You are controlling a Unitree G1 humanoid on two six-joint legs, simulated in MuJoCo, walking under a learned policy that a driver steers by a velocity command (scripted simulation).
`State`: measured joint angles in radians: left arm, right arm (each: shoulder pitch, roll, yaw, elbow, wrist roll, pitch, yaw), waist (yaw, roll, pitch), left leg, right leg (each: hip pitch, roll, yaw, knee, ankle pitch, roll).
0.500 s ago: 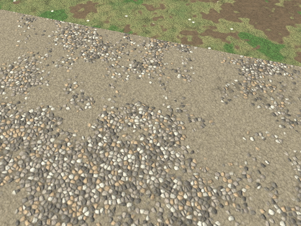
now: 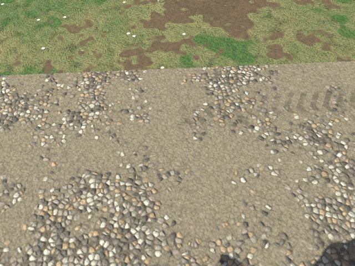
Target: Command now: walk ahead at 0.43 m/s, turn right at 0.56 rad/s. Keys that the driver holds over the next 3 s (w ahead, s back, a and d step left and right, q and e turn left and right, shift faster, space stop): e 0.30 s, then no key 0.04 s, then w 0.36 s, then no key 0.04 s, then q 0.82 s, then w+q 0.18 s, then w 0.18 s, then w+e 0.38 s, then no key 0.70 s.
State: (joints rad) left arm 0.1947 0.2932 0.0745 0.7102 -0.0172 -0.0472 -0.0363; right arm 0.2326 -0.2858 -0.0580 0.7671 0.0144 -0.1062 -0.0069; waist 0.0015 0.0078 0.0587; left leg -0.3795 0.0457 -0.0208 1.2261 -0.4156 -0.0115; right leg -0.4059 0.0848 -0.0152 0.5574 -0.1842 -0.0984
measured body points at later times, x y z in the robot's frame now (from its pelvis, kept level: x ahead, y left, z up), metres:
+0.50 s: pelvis +0.20 +0.03 +0.01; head +0.23 +0.03 +0.46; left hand +0.40 +0.26 -0.10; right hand +0.27 -0.26 -0.09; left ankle +0.30 +0.11 -0.73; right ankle +0.11 -0.08 -0.66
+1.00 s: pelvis +0.32 -0.03 +0.01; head +0.35 -0.05 +0.46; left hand +0.44 +0.23 -0.10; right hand +0.44 -0.31 -0.09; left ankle +0.46 +0.07 -0.69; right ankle +0.21 -0.11 -0.73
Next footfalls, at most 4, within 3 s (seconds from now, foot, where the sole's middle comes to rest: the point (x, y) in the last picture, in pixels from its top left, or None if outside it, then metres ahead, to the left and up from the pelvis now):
0.32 left None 0.34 0.10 -0.76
0.68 right None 0.25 -0.12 -0.76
1.08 left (176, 248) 0.50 0.05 -0.76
1.48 right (238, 254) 0.48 -0.18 -0.76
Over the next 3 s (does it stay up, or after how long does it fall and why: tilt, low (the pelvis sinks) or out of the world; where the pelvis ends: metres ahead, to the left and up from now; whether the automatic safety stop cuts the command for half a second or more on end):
stays up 0.80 0.10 0.01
